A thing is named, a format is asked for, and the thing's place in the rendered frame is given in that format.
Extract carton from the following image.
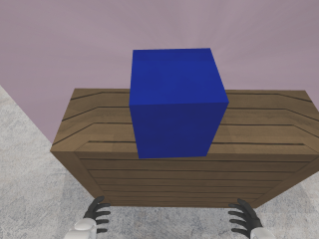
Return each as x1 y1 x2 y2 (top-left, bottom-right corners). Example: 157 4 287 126
129 48 229 159

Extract right robot hand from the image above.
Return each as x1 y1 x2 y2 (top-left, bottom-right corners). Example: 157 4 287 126
227 198 263 239

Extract robot left forearm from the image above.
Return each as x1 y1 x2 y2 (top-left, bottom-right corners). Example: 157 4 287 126
63 218 97 239

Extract pedestal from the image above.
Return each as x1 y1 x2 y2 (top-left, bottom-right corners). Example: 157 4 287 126
50 88 319 209

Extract left robot hand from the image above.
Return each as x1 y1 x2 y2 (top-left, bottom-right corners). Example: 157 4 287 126
83 195 111 234

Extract robot right forearm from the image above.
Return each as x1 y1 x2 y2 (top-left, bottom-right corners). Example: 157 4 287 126
250 227 277 239

